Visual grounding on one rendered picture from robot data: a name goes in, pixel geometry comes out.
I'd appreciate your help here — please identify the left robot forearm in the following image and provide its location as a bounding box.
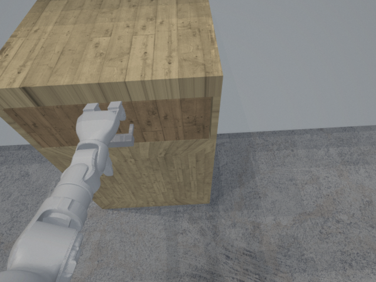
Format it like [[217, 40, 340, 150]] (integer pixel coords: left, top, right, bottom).
[[7, 139, 109, 270]]

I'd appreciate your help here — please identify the left robot hand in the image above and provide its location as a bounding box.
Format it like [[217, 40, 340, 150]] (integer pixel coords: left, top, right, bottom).
[[76, 101, 126, 176]]

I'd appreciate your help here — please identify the handle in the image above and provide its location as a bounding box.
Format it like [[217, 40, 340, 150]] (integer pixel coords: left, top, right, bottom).
[[108, 124, 135, 147]]

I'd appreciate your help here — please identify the robot left upper arm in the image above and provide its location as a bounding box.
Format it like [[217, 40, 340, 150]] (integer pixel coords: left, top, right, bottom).
[[0, 221, 84, 282]]

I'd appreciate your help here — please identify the drawer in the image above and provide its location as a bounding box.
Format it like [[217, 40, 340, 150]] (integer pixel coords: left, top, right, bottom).
[[3, 97, 211, 147]]

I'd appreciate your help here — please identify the cabinet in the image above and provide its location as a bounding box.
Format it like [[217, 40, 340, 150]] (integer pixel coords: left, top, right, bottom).
[[0, 0, 223, 209]]

